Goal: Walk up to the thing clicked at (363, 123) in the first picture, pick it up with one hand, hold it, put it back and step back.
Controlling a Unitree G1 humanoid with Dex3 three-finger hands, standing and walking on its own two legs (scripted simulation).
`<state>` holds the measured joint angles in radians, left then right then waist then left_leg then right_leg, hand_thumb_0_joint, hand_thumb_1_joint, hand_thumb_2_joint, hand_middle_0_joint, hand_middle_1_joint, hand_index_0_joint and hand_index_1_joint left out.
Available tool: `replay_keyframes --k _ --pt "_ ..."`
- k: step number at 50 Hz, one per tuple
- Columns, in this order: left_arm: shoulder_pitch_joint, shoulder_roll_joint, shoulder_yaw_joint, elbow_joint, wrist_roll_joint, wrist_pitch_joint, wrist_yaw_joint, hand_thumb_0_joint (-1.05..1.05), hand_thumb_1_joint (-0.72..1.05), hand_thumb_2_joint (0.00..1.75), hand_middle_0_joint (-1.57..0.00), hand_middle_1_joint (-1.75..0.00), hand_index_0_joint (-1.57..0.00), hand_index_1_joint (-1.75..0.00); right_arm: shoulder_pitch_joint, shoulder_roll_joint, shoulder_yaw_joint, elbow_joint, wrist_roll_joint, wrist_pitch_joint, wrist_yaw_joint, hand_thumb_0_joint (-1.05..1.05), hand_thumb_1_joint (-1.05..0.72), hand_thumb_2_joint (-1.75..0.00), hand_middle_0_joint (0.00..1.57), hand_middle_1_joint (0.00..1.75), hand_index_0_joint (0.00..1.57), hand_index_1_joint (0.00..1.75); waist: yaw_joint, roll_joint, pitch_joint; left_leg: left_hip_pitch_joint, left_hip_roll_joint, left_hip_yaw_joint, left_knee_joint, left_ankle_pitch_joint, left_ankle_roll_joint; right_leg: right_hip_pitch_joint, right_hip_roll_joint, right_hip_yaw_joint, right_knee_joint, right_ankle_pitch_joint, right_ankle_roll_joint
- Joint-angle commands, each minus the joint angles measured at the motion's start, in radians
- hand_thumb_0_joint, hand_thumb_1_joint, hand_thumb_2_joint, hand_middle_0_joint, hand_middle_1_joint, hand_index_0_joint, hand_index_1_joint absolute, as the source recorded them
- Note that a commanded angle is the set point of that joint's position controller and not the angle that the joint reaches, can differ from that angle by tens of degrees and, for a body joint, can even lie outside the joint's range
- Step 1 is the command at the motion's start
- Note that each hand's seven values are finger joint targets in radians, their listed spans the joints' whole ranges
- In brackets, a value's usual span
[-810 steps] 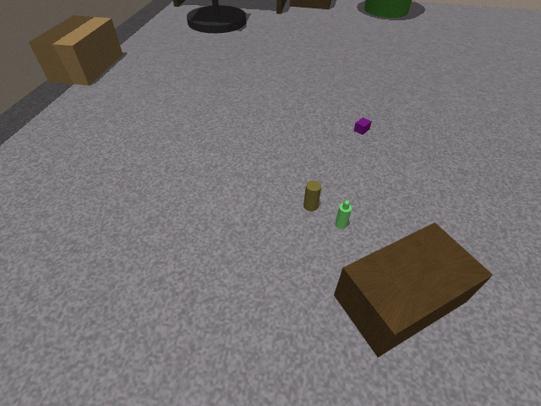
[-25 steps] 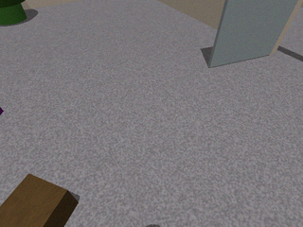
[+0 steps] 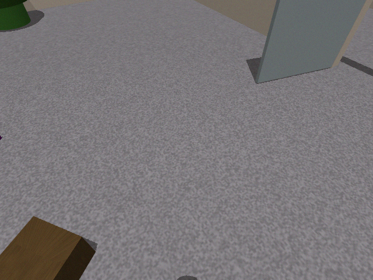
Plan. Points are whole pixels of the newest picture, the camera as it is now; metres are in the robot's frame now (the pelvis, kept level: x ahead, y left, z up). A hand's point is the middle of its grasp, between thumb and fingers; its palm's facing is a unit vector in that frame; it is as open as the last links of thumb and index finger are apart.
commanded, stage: stand
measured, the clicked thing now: out of the picture +1.18 +1.44 -0.75
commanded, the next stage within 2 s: walk up in 0.40 s
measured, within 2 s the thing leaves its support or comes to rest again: neither
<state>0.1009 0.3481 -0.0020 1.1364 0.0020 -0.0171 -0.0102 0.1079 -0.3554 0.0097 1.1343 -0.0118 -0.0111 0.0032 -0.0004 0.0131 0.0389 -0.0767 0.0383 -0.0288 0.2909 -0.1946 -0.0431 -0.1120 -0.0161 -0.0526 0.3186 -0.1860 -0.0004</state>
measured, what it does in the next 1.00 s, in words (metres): walks ahead: left foot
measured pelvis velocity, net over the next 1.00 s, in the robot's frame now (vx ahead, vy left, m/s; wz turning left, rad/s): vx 0.17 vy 0.08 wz -0.02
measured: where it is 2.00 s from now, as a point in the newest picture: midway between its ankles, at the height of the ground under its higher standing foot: (183, 194)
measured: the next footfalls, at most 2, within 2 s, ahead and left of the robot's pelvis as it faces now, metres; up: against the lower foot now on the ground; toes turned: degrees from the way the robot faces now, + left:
left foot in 0.70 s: +0.16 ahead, +0.19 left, +0.00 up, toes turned +7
right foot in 1.18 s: +0.45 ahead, -0.10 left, +0.00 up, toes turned -6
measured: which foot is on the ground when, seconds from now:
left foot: down 0.00-0.46, up 0.48-0.68, down 0.70-1.00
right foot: down 0.00-0.70, up 0.72-1.00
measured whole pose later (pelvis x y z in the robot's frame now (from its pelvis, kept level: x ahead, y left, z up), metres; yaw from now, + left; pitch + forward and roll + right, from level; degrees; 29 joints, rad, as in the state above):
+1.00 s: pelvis +0.17 +0.08 +0.00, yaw -1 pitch -3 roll +1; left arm 0.22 0.46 0.06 0.99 0.01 -0.02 -0.12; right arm 0.34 -0.39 -0.07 0.97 -0.02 -0.09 0.07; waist -0.03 -0.06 0.03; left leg -0.02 0.02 0.13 0.32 -0.26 0.02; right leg -0.55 -0.09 0.03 0.83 -0.16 0.03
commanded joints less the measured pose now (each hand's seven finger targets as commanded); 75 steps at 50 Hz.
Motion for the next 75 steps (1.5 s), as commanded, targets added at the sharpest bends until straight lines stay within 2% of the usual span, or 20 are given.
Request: replay_keyframes --k 1,19,20,21,24,29,34,35,36,37,39,42,54,57,59,60,61,62,67,75 --pt "-0.038 0.225 0.045 -0.060 0.003 -0.015 0.019 0.00 0.90 0.90 -0.20 -0.30 -0.20 -0.30 -0.031 -0.212 -0.041 -0.054 0.002 -0.018 -0.015 0.00 -0.90 -0.90 0.20 0.30 0.20 0.30 0.005 -0.012 -0.099 -0.001 0.101 -0.054 -0.017 0.242 0.048 0.058 -0.126 0.096 -0.030 0.233 -0.021" --pt "-0.035 0.222 0.046 -0.059 0.005 -0.014 0.020 0.00 0.90 0.90 -0.20 -0.30 -0.20 -0.30 -0.035 -0.204 -0.041 -0.060 0.003 -0.013 -0.015 0.00 -0.90 -0.90 0.20 0.30 0.20 0.30 0.004 -0.009 -0.040 -0.019 0.095 -0.052 -0.040 0.155 0.050 0.021 -0.121 0.102 -0.058 0.148 -0.015" --pt "0.026 0.349 0.125 -0.114 0.025 -0.032 -0.018 0.00 0.90 0.90 -0.20 -0.30 -0.20 -0.30 0.019 -0.311 -0.122 -0.117 -0.014 -0.036 0.016 0.00 -0.90 -0.90 0.20 0.30 0.20 0.30 0.015 -0.035 -0.152 -0.055 0.058 -0.058 0.082 -0.396 0.137 0.070 -0.080 0.086 0.041 -0.397 -0.057" --pt "0.042 0.336 0.128 -0.111 0.034 -0.035 -0.029 0.00 0.90 0.90 -0.20 -0.30 -0.20 -0.30 -0.025 -0.309 -0.124 -0.131 -0.023 -0.037 0.031 0.00 -0.90 -0.90 0.20 0.30 0.20 0.30 0.040 -0.017 -0.076 -0.221 0.057 -0.060 0.128 -0.486 0.142 0.050 -0.125 0.152 0.040 -0.523 -0.083" --pt "0.151 0.384 0.155 -0.128 0.042 -0.058 -0.034 0.00 0.90 0.90 -0.20 -0.30 -0.20 -0.30 -0.192 -0.217 -0.113 -0.225 -0.034 -0.043 0.048 0.00 -0.90 -0.90 0.20 0.30 0.20 0.30 0.155 -0.180 0.084 -0.686 0.023 0.029 0.524 -0.278 0.080 0.199 -0.417 0.506 -0.230 -0.584 -0.257" --pt "-0.012 0.383 0.151 -0.225 0.044 -0.060 -0.044 0.00 0.90 0.90 -0.20 -0.30 -0.20 -0.30 -0.023 -0.265 -0.144 -0.198 -0.024 -0.052 0.085 0.00 -0.90 -0.90 0.20 0.30 0.20 0.30 0.023 -0.205 0.029 -0.401 0.090 -0.009 0.428 -0.258 0.055 -0.002 -0.305 0.281 -0.204 -0.498 -0.205" --pt "-0.061 0.320 0.126 -0.257 0.035 -0.042 -0.063 0.00 0.90 0.90 -0.20 -0.30 -0.20 -0.30 0.265 -0.279 -0.183 -0.130 -0.027 -0.054 0.072 0.00 -0.90 -0.90 0.20 0.30 0.20 0.30 -0.123 -0.020 -0.031 0.187 -0.010 0.132 0.250 -0.055 0.038 -0.455 -0.135 0.043 0.137 -0.504 -0.131" --pt "-0.025 0.247 0.103 -0.266 0.041 -0.036 -0.065 0.00 0.90 0.90 -0.20 -0.30 -0.20 -0.30 0.402 -0.354 -0.209 -0.096 -0.033 -0.060 0.057 0.00 -0.90 -0.90 0.20 0.30 0.20 0.30 -0.187 0.239 -0.080 0.355 0.049 0.004 0.147 -0.298 0.079 -0.615 -0.044 -0.035 0.484 -0.503 -0.109" --pt "-0.033 0.181 0.082 -0.287 0.025 -0.040 -0.059 0.00 0.90 0.90 -0.20 -0.30 -0.20 -0.30 0.458 -0.453 -0.218 -0.118 -0.046 -0.073 0.039 0.00 -0.90 -0.90 0.20 0.30 0.20 0.30 -0.208 0.405 -0.059 0.270 0.324 -0.583 -0.144 -0.760 0.136 -0.767 0.113 0.089 0.847 -0.450 -0.057" --pt "-0.022 0.275 0.092 -0.281 0.023 -0.039 -0.048 0.00 0.90 0.90 -0.20 -0.30 -0.20 -0.30 0.252 -0.468 -0.214 -0.188 -0.008 -0.077 0.039 0.00 -0.90 -0.90 0.20 0.30 0.20 0.30 -0.113 0.195 0.016 0.064 0.428 -0.744 -0.270 -0.823 0.230 -0.687 0.022 0.235 0.880 -0.316 -0.070" --pt "0.099 0.331 0.102 -0.207 -0.004 -0.038 -0.052 0.00 0.90 0.90 -0.20 -0.30 -0.20 -0.30 0.088 -0.393 -0.175 -0.242 0.000 -0.090 0.037 0.00 -0.90 -0.90 0.20 0.30 0.20 0.30 0.004 0.075 0.055 -0.036 0.347 -0.433 -0.187 -0.636 0.190 -0.607 -0.055 0.228 0.839 -0.164 -0.040" --pt "0.151 0.334 0.117 -0.164 0.003 -0.031 -0.075 0.00 0.90 0.90 -0.20 -0.30 -0.20 -0.30 0.080 -0.321 -0.153 -0.254 -0.003 -0.103 0.039 0.00 -0.90 -0.90 0.20 0.30 0.20 0.30 0.019 0.108 0.086 -0.139 0.250 -0.183 -0.203 -0.460 0.192 -0.488 -0.084 0.163 0.707 -0.058 0.011" --pt "-0.148 0.245 0.096 -0.302 0.013 -0.040 -0.104 0.00 0.90 0.90 -0.20 -0.30 -0.20 -0.30 0.233 -0.340 -0.160 -0.259 0.003 -0.103 0.038 0.00 -0.90 -0.90 0.20 0.30 0.20 0.30 -0.070 0.079 0.083 0.076 0.227 0.021 -0.128 0.019 0.211 -0.447 -0.093 0.010 0.248 0.113 -0.015" --pt "-0.106 0.241 0.105 -0.282 0.008 -0.045 -0.091 0.00 0.90 0.90 -0.20 -0.30 -0.20 -0.30 0.242 -0.341 -0.161 -0.270 -0.006 -0.091 0.027 0.00 -0.90 -0.90 0.20 0.30 0.20 0.30 -0.039 0.078 0.028 0.094 0.225 0.051 0.016 0.238 0.199 -0.304 -0.046 -0.024 0.219 0.041 -0.044" --pt "0.109 0.283 0.130 -0.222 0.007 -0.053 -0.073 0.00 0.90 0.90 -0.20 -0.30 -0.20 -0.30 0.244 -0.305 -0.143 -0.287 -0.011 -0.082 0.024 0.00 -0.90 -0.90 0.20 0.30 0.20 0.30 0.072 -0.036 -0.103 -0.016 0.138 0.146 0.383 0.381 0.156 0.054 0.014 -0.078 0.165 0.025 -0.071" --pt "0.272 0.359 0.161 -0.198 0.013 -0.058 -0.057 0.00 0.90 0.90 -0.20 -0.30 -0.20 -0.30 0.273 -0.250 -0.124 -0.301 -0.001 -0.082 0.025 0.00 -0.90 -0.90 0.20 0.30 0.20 0.30 0.139 -0.181 -0.217 -0.230 0.064 0.170 0.679 0.209 0.118 0.308 -0.113 0.134 0.129 -0.165 -0.110" --pt "0.342 0.473 0.187 -0.197 0.004 -0.062 -0.050 0.00 0.90 0.90 -0.20 -0.30 -0.20 -0.30 0.310 -0.229 -0.114 -0.328 0.028 -0.087 0.024 0.00 -0.90 -0.90 0.20 0.30 0.20 0.30 0.144 -0.375 -0.300 -0.527 -0.075 0.136 0.933 -0.223 0.072 0.535 -0.389 0.667 0.007 -0.181 -0.253" --pt "0.293 0.452 0.185 -0.227 -0.012 -0.063 -0.042 0.00 0.90 0.90 -0.20 -0.30 -0.20 -0.30 0.236 -0.298 -0.127 -0.312 0.020 -0.086 0.014 0.00 -0.90 -0.90 0.20 0.30 0.20 0.30 0.146 -0.230 -0.247 -0.580 -0.005 0.007 0.998 -0.292 0.075 0.450 -0.426 0.690 -0.009 -0.080 -0.295" --pt "0.106 0.303 0.130 -0.284 -0.015 -0.081 -0.026 0.00 0.90 0.90 -0.20 -0.30 -0.20 -0.30 0.239 -0.253 -0.124 -0.269 0.009 -0.071 0.044 0.00 -0.90 -0.90 0.20 0.30 0.20 0.30 0.017 -0.153 0.000 -0.437 0.066 -0.023 0.812 -0.085 0.081 -0.041 -0.225 0.189 -0.052 0.082 -0.205" --pt "0.104 0.340 0.134 -0.335 0.007 -0.099 -0.044 0.00 0.90 0.90 -0.20 -0.30 -0.20 -0.30 0.082 -0.228 -0.140 -0.320 -0.008 -0.077 0.090 0.00 -0.90 -0.90 0.20 0.30 0.20 0.30 0.035 -0.123 0.017 -0.310 0.075 0.074 0.317 0.127 0.035 -0.137 -0.211 0.078 -0.077 -0.120 -0.198"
